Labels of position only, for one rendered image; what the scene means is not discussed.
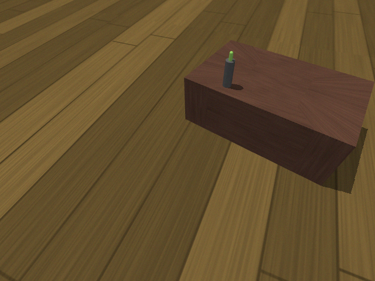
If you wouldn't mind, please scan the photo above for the bottle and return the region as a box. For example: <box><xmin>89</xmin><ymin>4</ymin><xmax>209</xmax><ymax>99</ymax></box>
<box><xmin>223</xmin><ymin>51</ymin><xmax>235</xmax><ymax>88</ymax></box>

